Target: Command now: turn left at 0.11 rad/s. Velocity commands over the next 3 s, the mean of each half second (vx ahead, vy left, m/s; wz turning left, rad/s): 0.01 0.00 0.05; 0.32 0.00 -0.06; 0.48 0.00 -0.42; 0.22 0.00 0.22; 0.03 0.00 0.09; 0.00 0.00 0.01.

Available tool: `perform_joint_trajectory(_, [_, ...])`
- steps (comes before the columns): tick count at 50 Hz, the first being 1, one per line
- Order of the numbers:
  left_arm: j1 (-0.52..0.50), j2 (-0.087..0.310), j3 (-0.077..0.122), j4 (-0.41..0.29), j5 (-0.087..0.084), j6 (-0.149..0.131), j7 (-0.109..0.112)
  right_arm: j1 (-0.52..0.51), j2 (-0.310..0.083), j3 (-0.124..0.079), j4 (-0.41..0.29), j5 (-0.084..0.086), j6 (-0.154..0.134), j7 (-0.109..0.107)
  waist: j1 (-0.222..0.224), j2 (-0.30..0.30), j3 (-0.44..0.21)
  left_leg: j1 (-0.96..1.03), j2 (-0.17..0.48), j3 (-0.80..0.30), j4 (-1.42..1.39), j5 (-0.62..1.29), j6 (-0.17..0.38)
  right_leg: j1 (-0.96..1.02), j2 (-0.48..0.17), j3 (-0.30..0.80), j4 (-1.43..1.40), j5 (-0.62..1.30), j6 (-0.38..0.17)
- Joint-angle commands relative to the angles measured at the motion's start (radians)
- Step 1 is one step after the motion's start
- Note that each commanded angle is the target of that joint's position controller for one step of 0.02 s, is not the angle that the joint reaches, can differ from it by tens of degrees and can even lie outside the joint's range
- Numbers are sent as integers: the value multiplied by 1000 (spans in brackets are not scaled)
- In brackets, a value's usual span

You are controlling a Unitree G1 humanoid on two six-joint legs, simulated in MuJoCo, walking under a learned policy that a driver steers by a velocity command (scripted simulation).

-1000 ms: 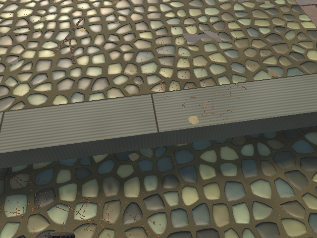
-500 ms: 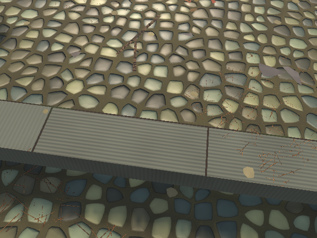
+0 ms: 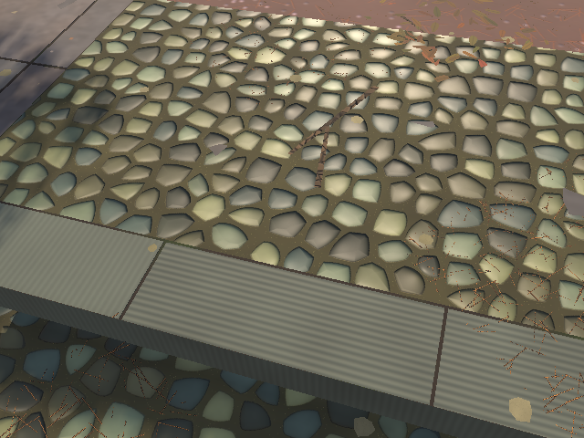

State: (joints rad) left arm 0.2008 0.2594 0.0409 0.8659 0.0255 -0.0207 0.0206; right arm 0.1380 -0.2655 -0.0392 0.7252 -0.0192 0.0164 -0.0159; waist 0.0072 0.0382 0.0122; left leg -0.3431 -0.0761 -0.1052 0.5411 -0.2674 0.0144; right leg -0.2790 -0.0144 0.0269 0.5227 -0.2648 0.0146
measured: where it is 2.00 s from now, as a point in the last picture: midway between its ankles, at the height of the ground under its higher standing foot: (390, 318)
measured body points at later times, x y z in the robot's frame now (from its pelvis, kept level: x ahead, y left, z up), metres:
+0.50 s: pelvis +0.03 -0.01 +0.00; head +0.04 -0.01 +0.45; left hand +0.13 +0.25 -0.13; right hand +0.15 -0.28 -0.12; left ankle +0.05 +0.11 -0.73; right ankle +0.01 -0.13 -0.73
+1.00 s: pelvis +0.17 +0.01 +0.01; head +0.19 +0.02 +0.46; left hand +0.34 +0.27 -0.11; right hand +0.14 -0.25 -0.13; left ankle +0.07 +0.11 -0.73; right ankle +0.29 -0.15 -0.68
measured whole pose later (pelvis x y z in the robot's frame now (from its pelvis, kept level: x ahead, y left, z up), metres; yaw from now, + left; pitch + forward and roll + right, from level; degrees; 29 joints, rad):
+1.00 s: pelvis +0.17 +0.01 +0.01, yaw -3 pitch +1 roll +1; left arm 0.11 0.30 0.04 0.91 -0.02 -0.08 -0.02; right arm 0.37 -0.23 -0.03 1.01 -0.01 -0.08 -0.01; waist -0.05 -0.04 0.02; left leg 0.08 -0.05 0.05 0.18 -0.27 0.05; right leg -0.64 -0.08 0.01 0.85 -0.10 -0.01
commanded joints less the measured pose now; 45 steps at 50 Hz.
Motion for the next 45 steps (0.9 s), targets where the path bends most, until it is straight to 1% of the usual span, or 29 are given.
perform_joint_trajectory(1, [-69, 149, 25, -60, -12, -26, -3, -26, -103, -34, -58, -9, 2, -3, -21, -213, -54, 109, 59, -14, -53, 74, -14, 8, -164, 182, -182, 105, -97])
perform_joint_trajectory(3, [-51, 131, 15, -45, -6, -29, -4, -12, -92, -30, -47, -5, 11, 1, -23, -179, -43, 171, 77, -27, -79, 127, 2, -33, -118, 128, -174, 17, -55])
perform_joint_trajectory(4, [-42, 128, 13, -44, -6, -29, -5, -3, -107, -34, -35, 1, 10, 2, -13, -136, -28, 154, 78, -31, -76, 124, 18, -31, -91, 96, -167, -14, -41])
perform_joint_trajectory(5, [-41, 130, 12, -42, -7, -29, -4, -4, -107, -35, -29, 5, 7, 2, -10, -111, -18, 137, 81, -35, -79, 131, 28, -14, -77, 79, -147, -8, -34])
perform_joint_trajectory(7, [-32, 129, 10, -35, -14, -30, -2, -7, -103, -35, -14, 1, -1, 0, 0, -65, -26, 129, 88, -44, -87, 176, 27, 17, -66, 61, -116, 48, -36])
perform_joint_trajectory(10, [-25, 125, 7, -23, -15, -26, -1, -1, -97, -34, 9, 4, -11, -1, 7, -22, -52, 145, 93, -48, -82, 250, 23, 53, -53, 45, -86, 126, -39])
perform_joint_trajectory(15, [-40, 118, 2, 3, -15, -18, -5, 1, -99, -34, 45, 9, -14, -7, 6, -13, -49, 161, 98, -52, -83, 278, 22, 69, -40, 33, -86, 144, -36])
perform_joint_trajectory(23, [-49, 118, -3, 59, -17, -13, -6, -3, -106, -31, 113, 13, -14, -15, 2, -32, -34, 185, 98, -45, -93, 285, 19, 79, -27, 25, -108, 146, -31])
perform_joint_trajectory(24, [-32, 110, -6, 74, -17, -12, -6, 10, -96, -28, 130, 13, -13, -16, 3, -35, -53, 195, 86, -32, -98, 197, 19, 87, -18, 16, -120, 60, -33])
perform_joint_trajectory(26, [-26, 130, 0, 87, -27, -6, -2, 13, -103, -32, 148, 22, -10, -19, 3, -66, -4, 133, 41, 7, -72, -134, 28, 47, -12, 32, -139, -218, -64])
perform_joint_trajectory(27, [-22, 140, 4, 87, -31, -7, 2, 10, -104, -33, 150, 26, -16, -19, 6, -88, 41, 70, 31, 19, -55, -255, 33, 28, -34, 74, -164, -348, -92])
perform_joint_trajectory(28, [-2, 152, 7, 90, -36, -13, 5, -3, -99, -31, 147, 29, -28, -17, 17, -109, 83, 1, 28, 30, -25, -291, 35, 31, -74, 139, -202, -438, -124])
perform_joint_trajectory(29, [35, 174, 13, 100, -41, -22, 7, -25, -84, -28, 140, 34, -47, -11, 31, -147, 110, -64, 24, 56, 34, -256, 31, 63, -139, 236, -255, -496, -165])
perform_joint_trajectory(30, [62, 205, 24, 112, -44, -32, 8, -47, -67, -24, 131, 39, -65, -4, 35, -199, 127, -112, 26, 98, 112, -177, 24, 97, -228, 352, -316, -527, -212])
perform_joint_trajectory(31, [64, 222, 32, 116, -46, -40, 9, -73, -67, -23, 122, 42, -81, 2, 36, -212, 158, -137, 61, 95, 145, -132, 27, 91, -293, 426, -345, -492, -247])
perform_joint_trajectory(32, [51, 217, 33, 111, -46, -47, 8, -72, -72, -25, 125, 43, -94, 8, 27, -197, 158, -124, 80, 88, 140, -122, 36, 88, -305, 428, -343, -418, -251])
perform_joint_trajectory(33, [26, 209, 32, 103, -48, -50, 4, -45, -70, -26, 137, 45, -102, 14, 5, -191, 143, -73, 84, 99, 87, -123, 46, 83, -287, 382, -323, -343, -233])
perform_joint_trajectory(34, [-5, 201, 31, 93, -52, -49, -1, 5, -64, -27, 161, 47, -106, 19, -26, -184, 123, 42, 74, 117, -8, -99, 58, 42, -247, 309, -294, -280, -203])
perform_joint_trajectory(35, [-38, 186, 26, 80, -51, -46, -4, 86, -76, -37, 202, 47, -105, 20, -64, -166, 94, 207, 54, 121, -78, -40, 61, -34, -186, 225, -241, -199, -167])
perform_joint_trajectory(36, [-67, 149, 15, 65, -46, -50, -6, 180, -116, -53, 237, 45, -103, 17, -99, -94, 58, 346, 97, 27, -127, -12, 78, -115, -112, 126, -102, -75, -123])
perform_joint_trajectory(37, [-92, 89, -2, 27, -37, -63, -6, 294, -211, -81, 264, 46, -104, 17, -124, 161, 14, 496, 259, -283, -266, -113, 169, -278, 32, -46, 211, -55, -46])
perform_joint_trajectory(38, [-108, 116, 3, 3, -41, -78, -2, 369, -227, -79, 274, 38, -113, 30, -149, 245, -16, 580, 411, -574, -358, -94, 273, -430, 67, -2, 458, -282, -26])
perform_joint_trajectory(39, [-81, 156, 16, 13, -63, -86, -10, 293, -156, -55, 259, 26, -125, 32, -94, 117, 25, 558, 425, -521, -336, -69, 271, -510, 3, 65, 594, -276, -49])
perform_joint_trajectory(40, [-56, 148, 14, 27, -76, -92, -19, 235, -123, -44, 234, 23, -133, 33, -65, 76, 40, 536, 387, -415, -337, -27, 239, -523, -38, 71, 626, -189, -74])
perform_joint_trajectory(41, [-59, 141, 16, 31, -70, -96, -23, 202, -118, -40, 224, 26, -133, 35, -51, 39, 54, 517, 364, -335, -354, 23, 214, -542, -71, 51, 611, -110, -83])
perform_joint_trajectory(42, [-70, 138, 20, 34, -62, -94, -26, 183, -102, -31, 220, 26, -129, 33, -44, 26, 66, 495, 346, -247, -368, 134, 187, -536, -97, 47, 578, -46, -81])
perform_joint_trajectory(43, [-72, 123, 20, 34, -57, -89, -34, 189, -84, -23, 224, 20, -121, 31, -40, 41, 57, 469, 315, -166, -378, 225, 165, -500, -107, 33, 553, -1, -73])
perform_joint_trajectory(44, [-71, 100, 16, 34, -54, -83, -41, 205, -86, -21, 229, 15, -116, 26, -42, 54, 47, 453, 296, -103, -381, 309, 157, -484, -104, 14, 541, 35, -61])
perform_joint_trajectory(45, [-83, 81, 10, 28, -51, -77, -47, 223, -95, -22, 236, 13, -111, 20, -47, 47, 46, 441, 287, -55, -388, 364, 157, -483, -100, 1, 519, 63, -47])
